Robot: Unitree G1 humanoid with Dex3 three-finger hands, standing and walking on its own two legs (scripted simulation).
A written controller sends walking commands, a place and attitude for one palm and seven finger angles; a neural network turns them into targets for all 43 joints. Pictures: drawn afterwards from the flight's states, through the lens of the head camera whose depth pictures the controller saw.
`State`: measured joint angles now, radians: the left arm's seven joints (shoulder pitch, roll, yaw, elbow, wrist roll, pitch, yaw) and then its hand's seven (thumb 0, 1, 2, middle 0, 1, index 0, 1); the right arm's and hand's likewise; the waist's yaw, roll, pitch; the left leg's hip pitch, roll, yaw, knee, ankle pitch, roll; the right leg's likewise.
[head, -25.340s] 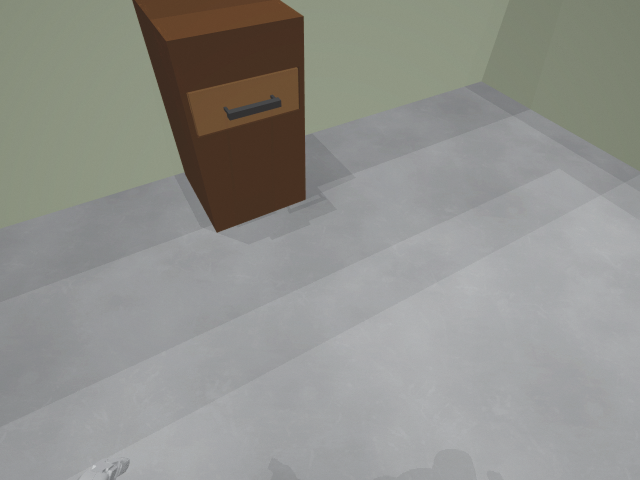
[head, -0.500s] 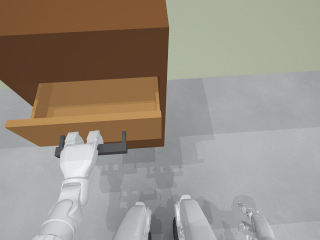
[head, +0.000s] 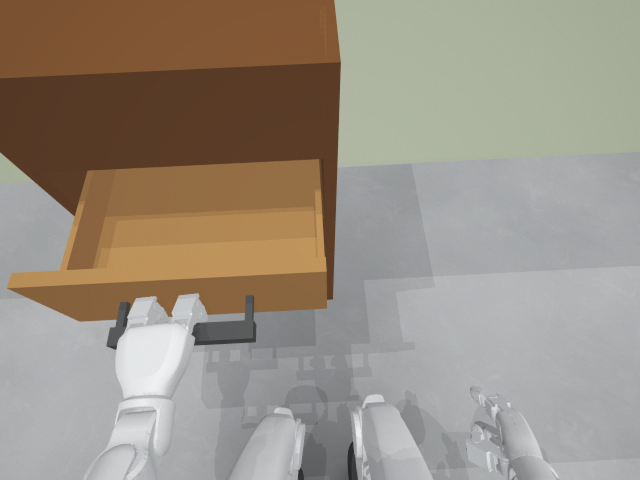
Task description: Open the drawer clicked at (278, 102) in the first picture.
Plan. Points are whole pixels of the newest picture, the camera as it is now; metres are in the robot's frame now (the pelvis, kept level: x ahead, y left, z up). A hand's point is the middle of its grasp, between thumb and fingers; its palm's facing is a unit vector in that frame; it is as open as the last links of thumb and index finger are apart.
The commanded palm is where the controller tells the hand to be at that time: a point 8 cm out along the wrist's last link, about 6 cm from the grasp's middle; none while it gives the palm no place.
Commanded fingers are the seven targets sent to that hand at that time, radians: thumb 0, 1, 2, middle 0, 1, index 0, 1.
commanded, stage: pull the drawer open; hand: left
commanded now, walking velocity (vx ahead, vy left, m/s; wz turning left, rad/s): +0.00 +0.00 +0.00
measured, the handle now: (185, 319) +0.32 +0.20 -0.07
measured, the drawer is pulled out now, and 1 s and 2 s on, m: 0.17 0.23 0.29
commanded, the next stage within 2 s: none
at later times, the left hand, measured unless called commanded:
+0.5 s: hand (172, 385) +0.24 +0.21 -0.09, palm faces -0.11 -0.09 -0.99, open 5.8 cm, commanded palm +0.20 +0.22 -0.04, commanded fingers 0.00 0.90 0.90 -0.40 -1.35 -0.40 -1.35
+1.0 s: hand (168, 413) +0.20 +0.21 -0.09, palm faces -0.14 -0.09 -0.99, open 5.9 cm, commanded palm +0.17 +0.21 -0.04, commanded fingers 0.00 0.90 0.90 -0.40 -1.35 -0.40 -1.35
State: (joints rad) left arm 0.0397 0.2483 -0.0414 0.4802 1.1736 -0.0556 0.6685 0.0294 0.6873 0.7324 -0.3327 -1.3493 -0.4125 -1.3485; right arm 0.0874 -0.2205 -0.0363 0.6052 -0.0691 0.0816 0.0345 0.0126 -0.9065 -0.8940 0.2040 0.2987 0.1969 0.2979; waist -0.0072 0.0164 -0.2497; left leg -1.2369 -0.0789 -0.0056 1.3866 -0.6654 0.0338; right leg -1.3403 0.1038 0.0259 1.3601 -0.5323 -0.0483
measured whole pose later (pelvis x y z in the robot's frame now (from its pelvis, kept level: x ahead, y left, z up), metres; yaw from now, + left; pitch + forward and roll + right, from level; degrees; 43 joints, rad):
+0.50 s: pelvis -0.01 +0.00 -0.01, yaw +0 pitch +29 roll +1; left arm 0.15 0.24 -0.04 0.41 1.18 -0.08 0.67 0.03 0.69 0.73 -0.33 -1.35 -0.41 -1.35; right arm 0.08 -0.21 -0.03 0.59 -0.07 0.07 0.02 0.01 -0.91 -0.89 0.20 0.30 0.20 0.30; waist 0.01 0.02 -0.25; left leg -1.25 -0.08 0.00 1.41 -0.67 0.03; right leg -1.35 0.10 0.03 1.39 -0.54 -0.05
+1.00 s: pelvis +0.00 -0.01 -0.01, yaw +1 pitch +29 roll +2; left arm 0.27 0.24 -0.04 0.33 1.19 -0.13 0.66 0.03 0.68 0.72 -0.33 -1.35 -0.41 -1.35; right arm 0.06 -0.21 -0.02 0.57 -0.08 0.05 0.01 0.01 -0.91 -0.89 0.20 0.30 0.20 0.30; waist 0.03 0.02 -0.26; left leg -1.25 -0.08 0.00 1.43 -0.68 0.02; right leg -1.37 0.10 0.03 1.42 -0.55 -0.06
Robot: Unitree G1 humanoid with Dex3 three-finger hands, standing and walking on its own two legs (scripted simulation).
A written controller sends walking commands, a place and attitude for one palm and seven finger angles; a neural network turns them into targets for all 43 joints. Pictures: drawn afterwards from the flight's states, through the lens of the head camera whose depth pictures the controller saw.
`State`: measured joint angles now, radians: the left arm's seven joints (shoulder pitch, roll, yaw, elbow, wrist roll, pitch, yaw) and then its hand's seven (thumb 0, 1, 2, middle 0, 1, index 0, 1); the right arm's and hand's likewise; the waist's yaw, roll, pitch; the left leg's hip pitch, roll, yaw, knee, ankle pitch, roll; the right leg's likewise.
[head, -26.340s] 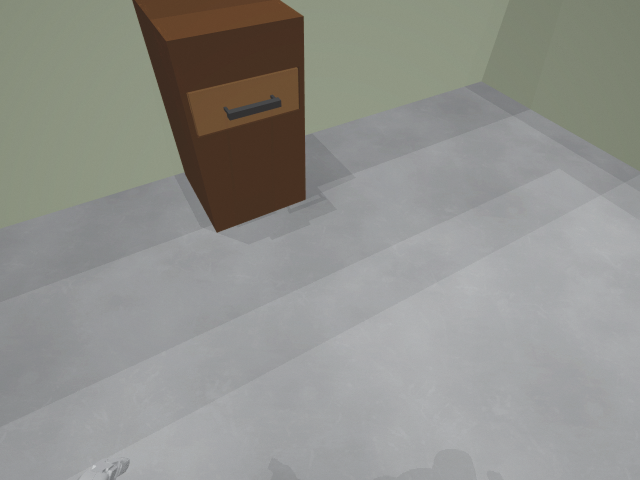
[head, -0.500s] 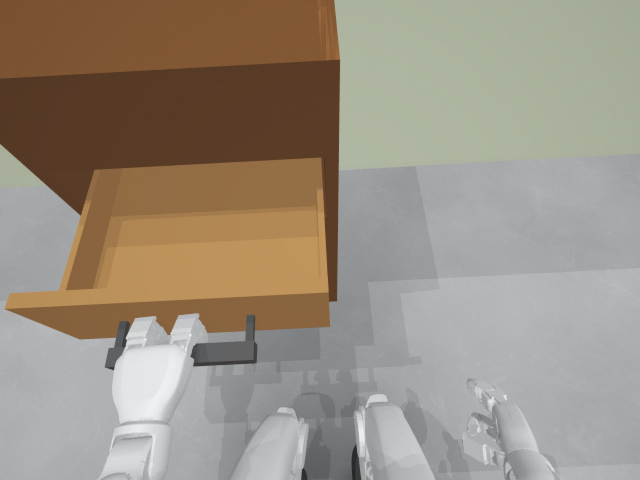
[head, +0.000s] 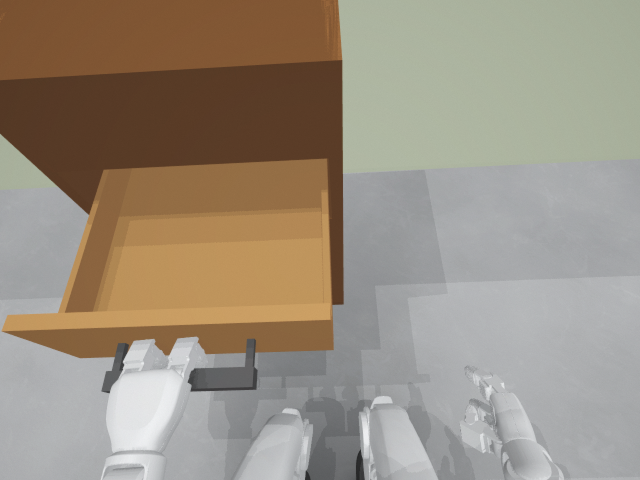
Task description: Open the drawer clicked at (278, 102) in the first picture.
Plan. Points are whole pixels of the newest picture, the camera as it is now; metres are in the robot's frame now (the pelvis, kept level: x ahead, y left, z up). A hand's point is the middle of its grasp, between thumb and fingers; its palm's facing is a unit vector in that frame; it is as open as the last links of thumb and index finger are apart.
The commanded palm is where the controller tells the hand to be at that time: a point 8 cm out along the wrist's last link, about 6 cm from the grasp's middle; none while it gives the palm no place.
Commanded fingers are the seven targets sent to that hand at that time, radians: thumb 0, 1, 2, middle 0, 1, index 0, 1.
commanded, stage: pull the drawer open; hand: left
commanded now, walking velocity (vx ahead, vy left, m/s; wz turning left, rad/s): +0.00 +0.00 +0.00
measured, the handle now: (183, 363) +0.26 +0.20 -0.06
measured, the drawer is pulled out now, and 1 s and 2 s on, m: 0.23 0.29 0.30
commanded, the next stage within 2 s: open the thumb to release the handle in 1.46 s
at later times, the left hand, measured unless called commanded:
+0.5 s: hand (168, 432) +0.18 +0.21 -0.08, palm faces -0.16 -0.11 -0.98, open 5.9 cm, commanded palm +0.14 +0.22 -0.03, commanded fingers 0.00 0.90 0.90 -0.40 -1.35 -0.40 -1.35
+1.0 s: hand (163, 458) +0.15 +0.21 -0.08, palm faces -0.18 -0.12 -0.98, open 6.0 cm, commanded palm +0.11 +0.22 -0.03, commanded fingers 0.00 0.90 0.90 -0.40 -1.35 -0.40 -1.35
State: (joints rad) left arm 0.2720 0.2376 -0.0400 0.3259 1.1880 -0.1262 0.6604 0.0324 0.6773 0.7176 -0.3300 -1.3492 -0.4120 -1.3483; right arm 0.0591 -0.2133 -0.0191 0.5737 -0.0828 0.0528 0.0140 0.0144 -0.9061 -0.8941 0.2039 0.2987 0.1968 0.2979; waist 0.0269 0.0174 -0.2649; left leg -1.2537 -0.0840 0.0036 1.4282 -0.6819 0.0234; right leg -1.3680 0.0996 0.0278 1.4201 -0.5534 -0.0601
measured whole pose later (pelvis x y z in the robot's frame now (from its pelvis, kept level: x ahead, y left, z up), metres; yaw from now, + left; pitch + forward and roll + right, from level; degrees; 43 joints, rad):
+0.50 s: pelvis +0.00 -0.01 -0.01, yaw +1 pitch +29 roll +3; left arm 0.36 0.25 -0.01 0.26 1.19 -0.20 0.65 0.04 0.67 0.72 -0.31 -1.35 -0.41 -1.35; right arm 0.05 -0.21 -0.01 0.56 -0.09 0.04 0.01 0.02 -0.91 -0.89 0.20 0.30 0.20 0.30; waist 0.05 0.01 -0.27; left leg -1.28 -0.09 0.00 1.46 -0.69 0.01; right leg -1.40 0.10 0.02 1.46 -0.56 -0.07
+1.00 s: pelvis -0.01 -0.01 -0.01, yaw +1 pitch +28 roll +3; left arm 0.43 0.26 -0.01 0.22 1.18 -0.25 0.63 0.05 0.66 0.71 -0.31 -1.35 -0.41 -1.35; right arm 0.05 -0.21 -0.01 0.57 -0.09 0.04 0.01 0.02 -0.91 -0.89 0.20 0.30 0.20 0.30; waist 0.06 0.01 -0.27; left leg -1.29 -0.09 0.00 1.48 -0.69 0.01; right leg -1.41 0.09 0.02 1.48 -0.56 -0.07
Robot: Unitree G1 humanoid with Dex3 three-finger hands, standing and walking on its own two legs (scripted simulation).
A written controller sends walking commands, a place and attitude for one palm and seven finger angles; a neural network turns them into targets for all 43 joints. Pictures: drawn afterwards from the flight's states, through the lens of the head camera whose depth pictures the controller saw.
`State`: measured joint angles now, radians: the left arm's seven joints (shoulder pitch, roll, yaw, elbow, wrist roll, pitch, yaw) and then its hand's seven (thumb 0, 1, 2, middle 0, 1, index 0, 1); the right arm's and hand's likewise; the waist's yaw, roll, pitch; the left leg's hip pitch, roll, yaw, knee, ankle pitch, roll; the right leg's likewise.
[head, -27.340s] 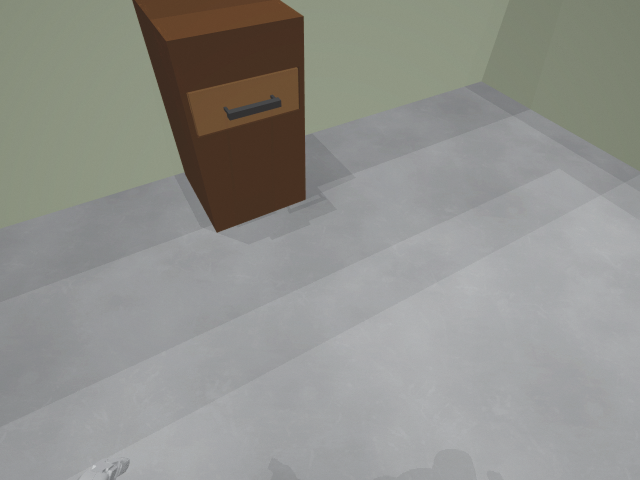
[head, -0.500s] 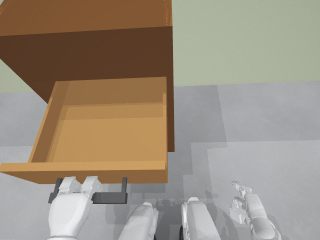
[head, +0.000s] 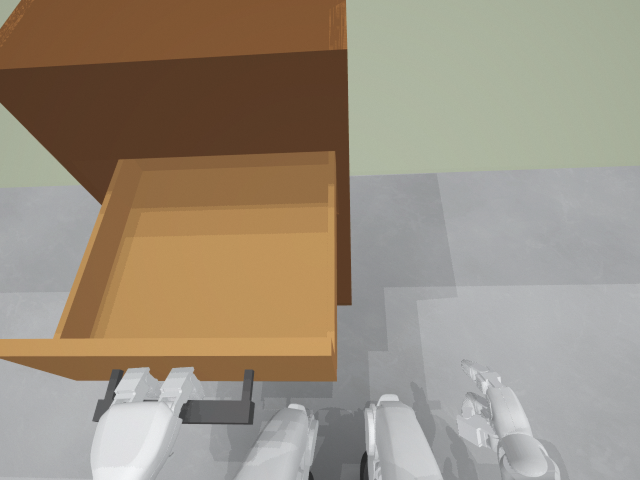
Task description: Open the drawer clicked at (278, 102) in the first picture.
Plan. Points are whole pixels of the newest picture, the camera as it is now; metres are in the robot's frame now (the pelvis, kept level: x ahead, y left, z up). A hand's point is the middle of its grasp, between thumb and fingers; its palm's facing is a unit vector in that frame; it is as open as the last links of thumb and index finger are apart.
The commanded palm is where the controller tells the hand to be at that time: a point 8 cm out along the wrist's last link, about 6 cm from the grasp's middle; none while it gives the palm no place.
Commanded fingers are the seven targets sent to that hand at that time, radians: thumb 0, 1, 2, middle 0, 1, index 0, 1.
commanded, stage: pull the drawer open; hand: left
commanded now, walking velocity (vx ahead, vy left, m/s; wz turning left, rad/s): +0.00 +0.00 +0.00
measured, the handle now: (178, 394) +0.22 +0.20 -0.05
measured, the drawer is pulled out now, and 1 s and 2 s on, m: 0.29 0.30 0.30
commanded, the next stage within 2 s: open the thumb to release the handle in 0.46 s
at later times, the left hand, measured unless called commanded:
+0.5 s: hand (161, 453) +0.16 +0.21 -0.06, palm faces -0.20 -0.12 -0.97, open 6.0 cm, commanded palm +0.11 +0.22 -0.02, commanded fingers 0.00 0.90 0.90 -0.40 -1.35 -0.40 -1.35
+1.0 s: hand (159, 450) +0.16 +0.22 -0.06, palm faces -0.13 -0.08 -0.99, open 10.9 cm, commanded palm +0.14 +0.23 -0.02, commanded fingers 0.00 -0.50 0.30 -0.30 -1.20 -0.30 -1.20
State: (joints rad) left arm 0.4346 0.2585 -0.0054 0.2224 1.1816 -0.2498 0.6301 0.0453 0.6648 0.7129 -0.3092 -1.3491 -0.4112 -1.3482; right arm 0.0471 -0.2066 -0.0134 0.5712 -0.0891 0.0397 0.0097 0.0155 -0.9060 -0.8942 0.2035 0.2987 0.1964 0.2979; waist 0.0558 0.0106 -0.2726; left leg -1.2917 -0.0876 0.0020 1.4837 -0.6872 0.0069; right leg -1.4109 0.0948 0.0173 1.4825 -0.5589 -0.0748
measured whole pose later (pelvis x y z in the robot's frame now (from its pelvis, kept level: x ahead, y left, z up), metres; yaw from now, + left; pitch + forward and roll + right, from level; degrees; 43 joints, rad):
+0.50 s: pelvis +0.00 +0.00 +0.00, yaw +0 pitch +28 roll +3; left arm 0.47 0.26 -0.01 0.19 1.17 -0.25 0.61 0.05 0.66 0.71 -0.31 -1.35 -0.41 -1.35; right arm 0.05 -0.20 -0.02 0.57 -0.09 0.03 0.01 0.02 -0.91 -0.89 0.20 0.30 0.20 0.30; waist 0.06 0.01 -0.27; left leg -1.30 -0.09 0.00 1.49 -0.68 0.00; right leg -1.42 0.09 0.01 1.49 -0.56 -0.08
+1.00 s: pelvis -0.02 -0.01 -0.01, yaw +1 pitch +27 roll +3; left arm 0.37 0.27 -0.03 0.26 1.16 -0.20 0.66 0.01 -0.06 0.48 -0.34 -1.25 -0.37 -1.25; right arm 0.06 -0.21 -0.02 0.59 -0.07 0.03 -0.04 0.02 -0.91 -0.89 0.20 0.30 0.20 0.30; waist 0.07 0.02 -0.26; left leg -1.33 -0.10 -0.02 1.50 -0.65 -0.01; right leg -1.44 0.08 -0.01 1.49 -0.53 -0.09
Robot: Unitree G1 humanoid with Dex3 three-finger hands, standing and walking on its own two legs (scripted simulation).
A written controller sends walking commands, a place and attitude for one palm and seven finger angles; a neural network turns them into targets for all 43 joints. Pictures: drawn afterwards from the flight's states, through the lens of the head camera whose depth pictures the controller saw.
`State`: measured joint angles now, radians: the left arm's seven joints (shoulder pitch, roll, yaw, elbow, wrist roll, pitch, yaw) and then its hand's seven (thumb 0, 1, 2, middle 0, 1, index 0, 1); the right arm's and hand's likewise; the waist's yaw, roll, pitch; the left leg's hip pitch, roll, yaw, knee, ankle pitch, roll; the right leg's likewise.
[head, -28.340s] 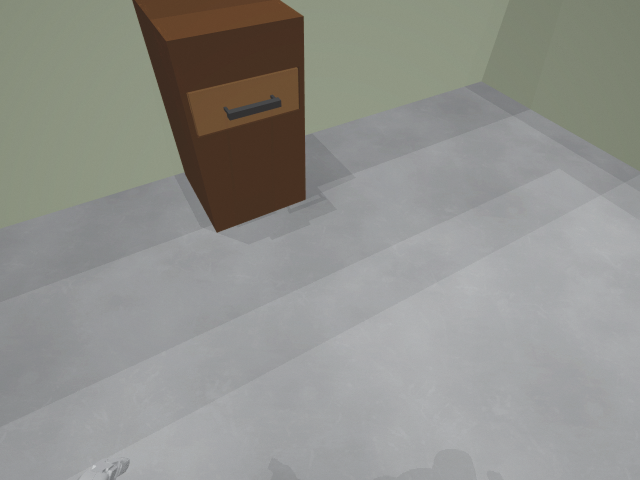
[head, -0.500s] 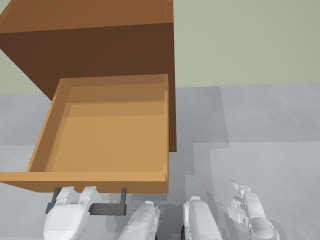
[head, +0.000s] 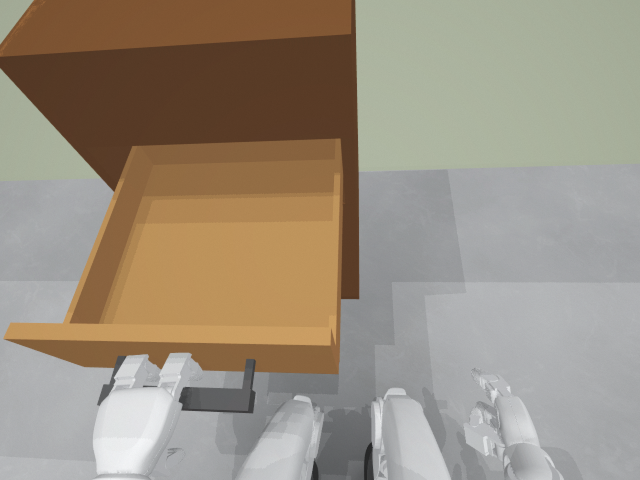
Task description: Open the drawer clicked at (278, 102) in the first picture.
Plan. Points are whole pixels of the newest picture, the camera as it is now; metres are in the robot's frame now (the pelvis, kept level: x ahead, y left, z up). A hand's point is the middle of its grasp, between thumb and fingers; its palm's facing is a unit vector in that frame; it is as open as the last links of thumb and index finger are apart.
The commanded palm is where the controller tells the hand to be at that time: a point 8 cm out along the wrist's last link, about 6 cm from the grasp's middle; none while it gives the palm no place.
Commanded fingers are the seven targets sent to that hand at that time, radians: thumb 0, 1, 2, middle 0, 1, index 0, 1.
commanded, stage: open the thumb to release the handle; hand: left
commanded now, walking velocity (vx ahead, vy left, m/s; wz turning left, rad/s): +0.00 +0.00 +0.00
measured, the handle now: (181, 381) +0.24 +0.21 -0.04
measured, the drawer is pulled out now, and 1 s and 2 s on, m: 0.30 0.30 0.30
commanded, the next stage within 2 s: lift the hand off the handle in 0.06 s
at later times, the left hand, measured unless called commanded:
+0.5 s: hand (164, 423) +0.19 +0.23 -0.06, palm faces -0.09 -0.07 -0.99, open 13.7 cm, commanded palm +0.19 +0.23 -0.01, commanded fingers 0.00 -0.50 0.30 -0.30 -1.20 -0.30 -1.20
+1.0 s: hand (153, 420) +0.19 +0.23 -0.03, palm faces -0.14 -0.09 -0.98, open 13.2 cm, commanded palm +0.19 +0.23 +0.03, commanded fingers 0.00 -0.50 0.30 -0.30 -1.20 -0.30 -1.20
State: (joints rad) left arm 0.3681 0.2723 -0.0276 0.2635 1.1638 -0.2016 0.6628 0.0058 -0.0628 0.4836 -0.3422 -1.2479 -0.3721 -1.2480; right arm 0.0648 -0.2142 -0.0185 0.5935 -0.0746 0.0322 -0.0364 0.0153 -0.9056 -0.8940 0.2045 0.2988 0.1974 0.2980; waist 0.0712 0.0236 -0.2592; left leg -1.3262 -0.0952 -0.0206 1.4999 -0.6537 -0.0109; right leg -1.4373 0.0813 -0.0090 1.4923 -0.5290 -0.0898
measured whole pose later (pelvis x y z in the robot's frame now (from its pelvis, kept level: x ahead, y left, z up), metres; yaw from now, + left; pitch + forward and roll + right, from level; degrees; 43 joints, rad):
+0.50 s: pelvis -0.01 +0.01 +0.00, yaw +0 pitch +27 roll +2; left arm 0.30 0.28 -0.08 0.32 1.17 -0.18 0.71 0.00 -0.49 0.30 -0.32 -1.20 -0.35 -1.20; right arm 0.07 -0.22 -0.03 0.62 -0.07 0.01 -0.05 0.02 -0.91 -0.89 0.20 0.30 0.20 0.30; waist 0.07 0.04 -0.25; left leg -1.34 -0.10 -0.03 1.51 -0.64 0.00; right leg -1.44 0.07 -0.02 1.49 -0.51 -0.08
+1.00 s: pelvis +0.00 +0.02 +0.03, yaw -1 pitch +23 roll +1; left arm 0.36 0.29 -0.11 0.28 1.14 -0.11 0.65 0.00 -0.49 0.30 -0.35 -1.21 -0.45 -1.20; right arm 0.10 -0.23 -0.03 0.59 -0.06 0.02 -0.05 0.02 -0.91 -0.89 0.20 0.30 0.20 0.30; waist 0.03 0.05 -0.24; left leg -1.19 -0.09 -0.04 1.39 -0.61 0.01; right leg -1.27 0.08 -0.01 1.35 -0.48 -0.06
